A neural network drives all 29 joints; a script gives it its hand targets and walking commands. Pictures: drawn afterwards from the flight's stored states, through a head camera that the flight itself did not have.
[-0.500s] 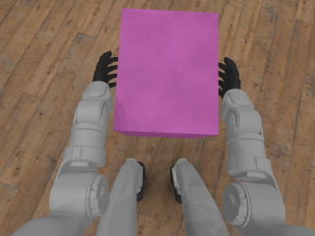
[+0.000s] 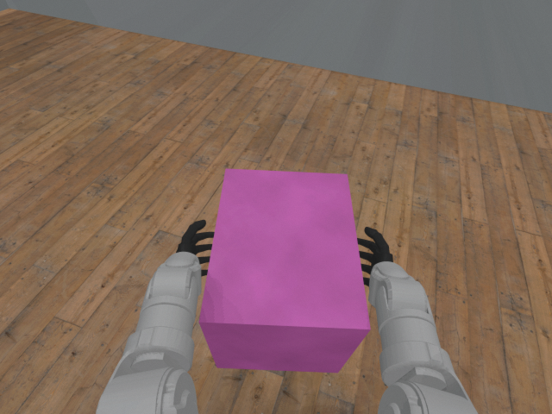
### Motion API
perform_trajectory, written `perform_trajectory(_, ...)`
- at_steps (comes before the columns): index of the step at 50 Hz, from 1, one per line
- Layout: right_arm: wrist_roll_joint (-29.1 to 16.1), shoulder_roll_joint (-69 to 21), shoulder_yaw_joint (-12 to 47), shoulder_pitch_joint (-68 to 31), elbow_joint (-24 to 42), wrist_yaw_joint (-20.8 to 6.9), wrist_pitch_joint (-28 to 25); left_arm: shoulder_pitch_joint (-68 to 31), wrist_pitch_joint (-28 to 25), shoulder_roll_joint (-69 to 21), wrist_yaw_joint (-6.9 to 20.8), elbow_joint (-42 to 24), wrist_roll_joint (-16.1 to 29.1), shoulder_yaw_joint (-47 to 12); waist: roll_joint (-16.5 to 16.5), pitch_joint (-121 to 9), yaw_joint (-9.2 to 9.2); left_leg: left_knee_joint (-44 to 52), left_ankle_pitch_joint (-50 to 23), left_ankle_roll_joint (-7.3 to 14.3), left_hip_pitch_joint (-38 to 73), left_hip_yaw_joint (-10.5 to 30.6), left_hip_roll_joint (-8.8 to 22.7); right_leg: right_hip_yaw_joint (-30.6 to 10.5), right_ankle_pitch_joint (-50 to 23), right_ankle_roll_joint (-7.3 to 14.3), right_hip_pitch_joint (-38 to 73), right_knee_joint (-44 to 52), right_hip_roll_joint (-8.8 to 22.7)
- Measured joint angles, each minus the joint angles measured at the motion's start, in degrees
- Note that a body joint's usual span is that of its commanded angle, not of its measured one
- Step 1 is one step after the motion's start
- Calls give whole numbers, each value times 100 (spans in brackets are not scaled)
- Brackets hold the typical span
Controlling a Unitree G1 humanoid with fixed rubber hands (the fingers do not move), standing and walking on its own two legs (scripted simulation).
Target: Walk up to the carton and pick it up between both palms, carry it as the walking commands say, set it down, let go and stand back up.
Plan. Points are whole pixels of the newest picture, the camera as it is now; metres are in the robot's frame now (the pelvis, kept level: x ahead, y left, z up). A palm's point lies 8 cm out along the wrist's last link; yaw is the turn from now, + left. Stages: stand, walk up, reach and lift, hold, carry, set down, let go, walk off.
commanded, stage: reach and lift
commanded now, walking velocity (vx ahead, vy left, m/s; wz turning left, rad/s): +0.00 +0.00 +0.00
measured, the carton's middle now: (282, 271) +0.37 -0.03 -0.03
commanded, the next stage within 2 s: hold in 1.90 s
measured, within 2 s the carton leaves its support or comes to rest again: neither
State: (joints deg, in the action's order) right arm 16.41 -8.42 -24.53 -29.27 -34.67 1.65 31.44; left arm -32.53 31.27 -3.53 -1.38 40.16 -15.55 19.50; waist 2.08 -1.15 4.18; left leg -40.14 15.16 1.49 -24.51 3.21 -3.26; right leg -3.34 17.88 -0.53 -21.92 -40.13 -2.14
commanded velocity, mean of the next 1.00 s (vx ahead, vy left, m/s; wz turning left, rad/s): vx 0.00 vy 0.00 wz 0.00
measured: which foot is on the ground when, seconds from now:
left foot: down 0.00-1.00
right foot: down 0.00-1.00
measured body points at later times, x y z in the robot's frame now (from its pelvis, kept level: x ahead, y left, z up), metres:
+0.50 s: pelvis +0.04 +0.00 +0.02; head -0.03 +0.02 +0.47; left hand +0.34 +0.13 +0.05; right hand +0.31 -0.18 +0.07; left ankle +0.06 +0.10 -0.72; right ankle +0.04 -0.13 -0.72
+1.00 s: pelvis +0.00 -0.01 +0.02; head -0.02 +0.00 +0.47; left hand +0.34 +0.15 +0.06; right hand +0.34 -0.16 +0.06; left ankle +0.06 +0.10 -0.72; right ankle +0.04 -0.13 -0.72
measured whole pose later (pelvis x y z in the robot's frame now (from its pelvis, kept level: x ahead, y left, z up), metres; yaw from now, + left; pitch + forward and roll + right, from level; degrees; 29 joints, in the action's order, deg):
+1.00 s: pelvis +0.00 -0.01 +0.02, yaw -1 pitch -6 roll +0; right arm 13.7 -6.0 -15.5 -26.9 -26.4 1.4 40.0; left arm -26.1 40.7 -4.1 -3.0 26.0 -11.8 14.6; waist 0.6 2.9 0.3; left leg -28.8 10.7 0.8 -11.9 2.9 -2.6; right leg -4.2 13.6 0.2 -10.2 -30.0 -2.2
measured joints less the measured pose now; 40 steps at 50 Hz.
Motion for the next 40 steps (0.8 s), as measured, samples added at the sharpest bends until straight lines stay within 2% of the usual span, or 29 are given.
perform_trajectory(9,-567,106,907,1118,1298,143,486,1242,209,-78,-241,-1194,728,-805,-207,-18,102,718,-91,33,782,58,8,15,-189,-16,878,921,37)
perform_trajectory(15,-667,48,1005,1536,1686,152,692,1568,543,-192,-201,-1657,629,-862,-162,-163,144,1103,-147,50,1263,-17,20,-80,-261,-23,1317,1272,52)
perform_trajectory(21,-695,67,1210,1901,2085,170,910,1765,810,-321,-84,-1987,459,-848,-26,-193,17,1396,-223,45,1718,-60,27,-137,-312,-9,1718,1479,63)
perform_trajectory(29,-451,22,1098,1504,1786,44,1144,1804,954,-300,-70,-2002,350,-784,-29,1,-129,1366,-261,21,1902,-93,56,-168,-348,17,1873,1414,31)
perform_trajectory(40,-330,232,1100,649,1287,-25,992,1019,948,-159,-132,-1737,390,-584,-210,571,-411,1126,-420,-21,1445,-59,65,-120,-457,29,1396,1105,3)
